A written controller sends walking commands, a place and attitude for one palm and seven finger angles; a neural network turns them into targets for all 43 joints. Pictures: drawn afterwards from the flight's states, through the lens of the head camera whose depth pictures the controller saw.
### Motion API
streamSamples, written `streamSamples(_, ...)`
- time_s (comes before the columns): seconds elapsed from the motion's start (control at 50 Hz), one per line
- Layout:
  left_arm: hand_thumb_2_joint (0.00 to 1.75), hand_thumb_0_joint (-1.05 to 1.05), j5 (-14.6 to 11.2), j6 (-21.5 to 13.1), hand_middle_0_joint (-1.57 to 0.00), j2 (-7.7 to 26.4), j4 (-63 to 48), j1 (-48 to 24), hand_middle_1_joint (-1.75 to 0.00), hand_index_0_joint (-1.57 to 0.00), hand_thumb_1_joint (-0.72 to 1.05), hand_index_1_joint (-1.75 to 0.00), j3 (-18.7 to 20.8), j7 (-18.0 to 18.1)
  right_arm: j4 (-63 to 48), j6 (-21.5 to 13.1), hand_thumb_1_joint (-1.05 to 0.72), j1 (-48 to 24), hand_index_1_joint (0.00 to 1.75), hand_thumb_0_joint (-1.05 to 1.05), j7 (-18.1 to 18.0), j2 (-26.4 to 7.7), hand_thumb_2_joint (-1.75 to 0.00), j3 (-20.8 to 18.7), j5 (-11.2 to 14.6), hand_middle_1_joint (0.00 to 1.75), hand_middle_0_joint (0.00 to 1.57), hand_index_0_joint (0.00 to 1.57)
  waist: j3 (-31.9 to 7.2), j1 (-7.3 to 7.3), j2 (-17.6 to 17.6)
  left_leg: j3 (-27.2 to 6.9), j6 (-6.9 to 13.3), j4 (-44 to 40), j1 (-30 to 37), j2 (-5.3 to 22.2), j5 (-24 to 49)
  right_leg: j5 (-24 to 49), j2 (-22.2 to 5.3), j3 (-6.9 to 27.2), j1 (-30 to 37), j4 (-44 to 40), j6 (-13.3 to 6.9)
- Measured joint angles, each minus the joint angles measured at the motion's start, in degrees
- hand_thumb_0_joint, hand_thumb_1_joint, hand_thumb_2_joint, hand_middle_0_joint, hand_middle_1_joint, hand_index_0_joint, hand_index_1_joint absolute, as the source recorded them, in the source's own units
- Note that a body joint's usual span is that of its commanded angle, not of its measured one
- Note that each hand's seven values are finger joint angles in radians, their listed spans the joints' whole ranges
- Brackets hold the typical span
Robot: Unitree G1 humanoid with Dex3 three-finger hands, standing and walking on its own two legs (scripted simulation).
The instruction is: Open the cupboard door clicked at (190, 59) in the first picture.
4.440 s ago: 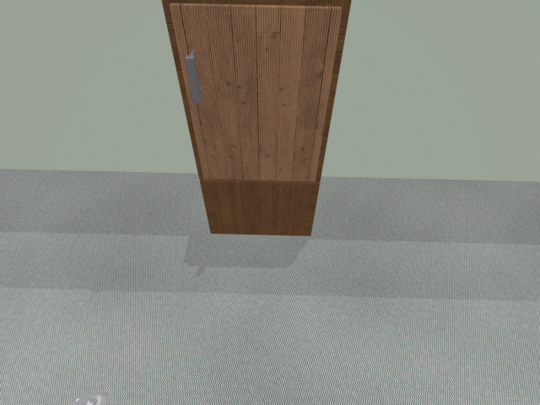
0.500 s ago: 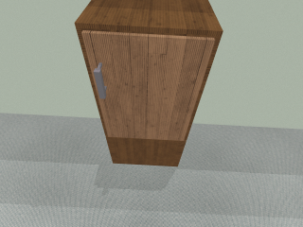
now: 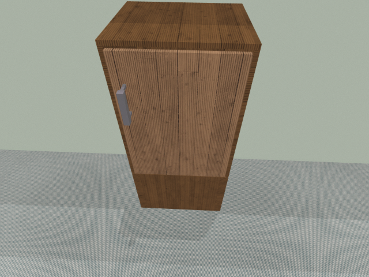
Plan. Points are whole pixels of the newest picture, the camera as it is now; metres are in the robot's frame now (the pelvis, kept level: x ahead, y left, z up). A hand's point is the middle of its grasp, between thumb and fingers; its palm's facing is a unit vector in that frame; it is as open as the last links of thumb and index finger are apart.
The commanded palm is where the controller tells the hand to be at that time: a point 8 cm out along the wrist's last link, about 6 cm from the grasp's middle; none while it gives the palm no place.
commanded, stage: shuffle to correct the standing spot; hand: left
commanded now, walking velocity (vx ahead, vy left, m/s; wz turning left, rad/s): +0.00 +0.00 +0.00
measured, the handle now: (125, 104) +0.62 +0.23 +0.03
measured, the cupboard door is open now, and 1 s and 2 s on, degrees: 0 0 0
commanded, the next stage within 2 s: come to a stop and stand still in 0.48 s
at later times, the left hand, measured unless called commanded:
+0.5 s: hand out of the picture -0.01 +0.19 -0.18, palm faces +0.04 -0.99 -0.16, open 7.4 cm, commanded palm none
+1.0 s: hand out of the picture +0.09 +0.23 -0.18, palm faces +0.01 -0.99 -0.17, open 7.4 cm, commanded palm none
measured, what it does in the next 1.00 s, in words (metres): steps on the spot: left foot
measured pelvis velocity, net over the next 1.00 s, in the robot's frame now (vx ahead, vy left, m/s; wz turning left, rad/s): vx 0.08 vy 0.06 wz -0.04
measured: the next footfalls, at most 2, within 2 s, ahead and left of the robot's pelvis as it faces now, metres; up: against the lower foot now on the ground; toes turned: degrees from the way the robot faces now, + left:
left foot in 0.74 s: +0.14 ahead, +0.14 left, +0.00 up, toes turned +1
right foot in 1.04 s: +0.11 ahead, -0.06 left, +0.00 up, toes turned -3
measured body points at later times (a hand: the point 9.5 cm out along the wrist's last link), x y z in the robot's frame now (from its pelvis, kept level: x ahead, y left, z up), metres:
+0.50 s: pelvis +0.03 +0.03 -0.01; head +0.02 +0.03 +0.44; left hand -0.01 +0.24 -0.17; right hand -0.04 -0.18 -0.16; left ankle -0.01 +0.13 -0.74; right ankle +0.02 -0.09 -0.74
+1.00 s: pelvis +0.08 +0.06 +0.00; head +0.11 +0.07 +0.45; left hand +0.09 +0.28 -0.16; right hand +0.14 -0.17 -0.15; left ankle +0.11 +0.15 -0.74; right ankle +0.06 -0.06 -0.73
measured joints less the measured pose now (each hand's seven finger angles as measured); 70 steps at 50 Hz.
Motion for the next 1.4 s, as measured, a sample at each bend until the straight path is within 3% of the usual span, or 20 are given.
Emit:
streamSamples(0.18, 0.90, 0.00, 0.15, 0.37, -0.20, -0.60, -0.02, 1.50, -0.30, -0.20, 0.91, -0.30, -0.03, -0.30, 0.81, 0.06, -0.92, 1.67, 0.30, 0.01, 0.23, 0.59, -0.90, 0.39, -0.11, 0.30, 0.20, 0.20, 0.46, 0.42, -0.64, 0.24, 0.58, -0.61, -0.71, -0.63, 1.13, 1.18, -0.60, 0.24, -0.72, -0.60, 0.48)
streamSamples(0.36, 0.90, 0.00, 0.55, 0.85, -0.20, -0.88, -0.28, 5.51, -0.30, -0.20, 0.90, -0.30, 1.30, -0.82, 1.22, 0.46, -0.91, 5.58, 0.30, 0.01, 0.79, 0.94, -0.90, -0.14, -0.59, 0.30, 0.20, 0.20, -0.50, 0.94, -1.57, 0.69, 2.04, 4.22, -2.54, -1.48, -2.38, -2.99, -1.41, 0.99, -2.57, 4.21, 0.66)
streamSamples(0.46, 0.90, 0.00, 0.98, 0.72, -0.20, -0.84, 0.15, 6.80, -0.30, -0.20, 0.91, -0.30, 1.58, -1.12, 1.02, -0.86, -0.91, 7.12, 0.30, 0.01, 0.47, 1.36, -0.90, -0.43, -0.35, 0.30, 0.20, 0.20, -0.69, 0.69, -1.98, 2.02, 2.77, 3.92, -1.30, -2.24, -4.06, -7.12, -2.02, 1.53, -3.53, 7.65, -0.81)
streamSamples(0.52, 0.90, 0.00, 1.02, -0.25, -0.20, -1.03, -0.08, 6.34, -0.30, -0.20, 0.91, -0.30, 1.67, -1.26, 1.04, -1.37, -0.91, 7.42, 0.30, 0.00, 0.29, 1.76, -0.90, -0.41, -0.06, 0.30, 0.20, 0.20, -0.08, 0.47, -1.34, 2.34, 2.73, 4.45, -0.71, -2.10, -5.20, -4.59, -1.72, 1.06, -2.75, 6.36, -0.39)
streamSamples(0.56, 0.90, 0.00, 0.89, -1.37, -0.20, -1.36, -0.58, 5.83, -0.30, -0.20, 0.91, -0.30, 1.72, -1.18, 1.24, -1.40, -0.91, 7.47, 0.30, 0.01, 0.44, 1.87, -0.90, -0.37, 0.10, 0.30, 0.20, 0.20, 0.07, 0.47, -0.25, 1.86, 2.88, 7.15, -1.77, -1.53, -6.57, -5.32, -1.39, 0.22, -2.12, 6.24, 1.02)
streamSamples(0.62, 0.90, 0.00, 0.97, -2.98, -0.20, -1.62, -1.45, 5.34, -0.30, -0.20, 0.91, -0.30, 2.06, -0.55, 1.48, -0.49, -0.91, 5.80, 0.30, 0.01, 1.03, 2.20, -0.90, -0.58, 0.05, 0.30, 0.20, 0.20, 0.53, 1.24, -0.49, 2.88, 3.03, 18.97, -7.52, -1.42, -12.72, -6.25, -2.02, -1.09, -0.50, 5.04, 1.20)
streamSamples(0.66, 0.90, 0.00, 1.23, -2.94, -0.20, -1.85, -1.67, 5.54, -0.30, -0.20, 0.91, -0.30, 2.05, -0.12, 0.91, -0.17, -0.91, 3.63, 0.30, 0.01, 1.36, 2.06, -0.90, -0.92, 0.19, 0.30, 0.20, 0.20, 0.88, 1.91, -1.06, 3.45, 2.99, 21.26, -10.58, -1.27, -13.43, -5.88, -2.61, -1.23, 0.98, 3.39, 1.54)
streamSamples(0.74, 0.90, 0.00, 0.87, -0.93, -0.20, -2.43, -0.92, 6.51, -0.30, -0.20, 0.90, -0.30, 1.57, 0.22, -0.91, -1.02, -0.95, 0.01, 0.30, 0.03, 0.50, -0.01, -0.90, -1.30, -0.06, 0.30, 0.20, 0.20, 1.38, 1.80, -1.16, 3.88, 2.69, 6.75, -9.25, -0.06, 1.32, -7.72, -2.97, -0.86, 2.19, 4.76, 3.53)
streamSamples(0.82, 0.90, 0.00, 0.54, 1.35, -0.20, -1.75, 0.60, 5.52, -0.30, -0.20, 0.91, -0.30, 1.23, 0.46, -1.60, -1.33, -0.95, -3.04, 0.30, 0.03, -0.30, -0.16, -0.90, -1.18, -0.12, 0.30, 0.20, 0.20, 1.35, 1.92, -3.44, 6.11, 4.60, 7.23, -8.28, -0.95, -0.51, -10.63, -3.62, 1.10, 1.02, 7.64, 2.73)
streamSamples(0.94, 0.90, 0.00, 0.52, 2.00, -0.20, -0.73, -1.05, 1.25, -0.30, -0.20, 0.91, -0.30, 1.24, -0.07, -3.39, -1.35, -0.94, -7.36, 0.30, 0.01, -1.24, 0.73, -0.90, -1.29, 0.11, 0.30, 0.20, 0.20, 3.23, 1.39, -2.96, 7.59, 4.84, 1.00, -6.07, -1.04, 2.67, -10.71, -2.47, 0.34, -3.23, 9.61, 2.55)
streamSamples(1.06, 0.90, 0.00, 1.02, 1.36, -0.20, 0.12, -3.74, -1.92, -0.30, -0.20, 0.91, -0.30, 1.74, 0.08, -3.56, -0.07, -0.93, -8.23, 0.30, 0.00, -0.84, 0.30, -0.90, -2.28, 0.30, 0.30, 0.20, 0.21, 3.51, 1.22, -1.17, 7.90, 3.85, 2.85, -7.00, -0.77, 2.20, -1.06, -2.03, -0.05, -2.86, 3.73, 1.63)
streamSamples(1.18, 0.90, 0.00, 0.69, 0.83, -0.20, 0.69, -3.61, -2.13, -0.30, -0.20, 0.92, -0.30, 0.72, 0.25, -1.75, 1.06, -0.95, -5.98, 0.30, 0.00, -0.01, -0.61, -0.90, -2.19, 0.12, 0.30, 0.20, 0.20, 1.39, -0.15, -0.44, 7.03, 2.82, 0.43, -5.61, -0.39, 3.39, -2.45, -1.36, -0.92, -1.47, 2.13, 0.40)
streamSamples(1.4, 0.90, 0.00, 0.03, 0.11, -0.20, 1.04, -1.22, -1.65, -0.30, -0.20, 0.93, -0.30, -0.18, 0.17, 3.63, 0.48, -0.92, -0.30, 0.30, 0.00, 0.51, 1.09, -0.90, 0.02, 0.16, 0.30, 0.20, 0.20, 1.30, -0.03, -1.20, 6.08, 1.92, -4.42, -2.69, 0.00, 5.68, -0.16, -0.39, -1.92, 1.99, -3.33, -0.29)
